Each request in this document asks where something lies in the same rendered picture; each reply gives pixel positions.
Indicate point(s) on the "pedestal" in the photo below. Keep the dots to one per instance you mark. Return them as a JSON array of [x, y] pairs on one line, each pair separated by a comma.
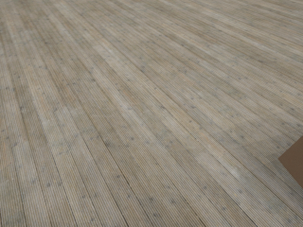
[[292, 160]]

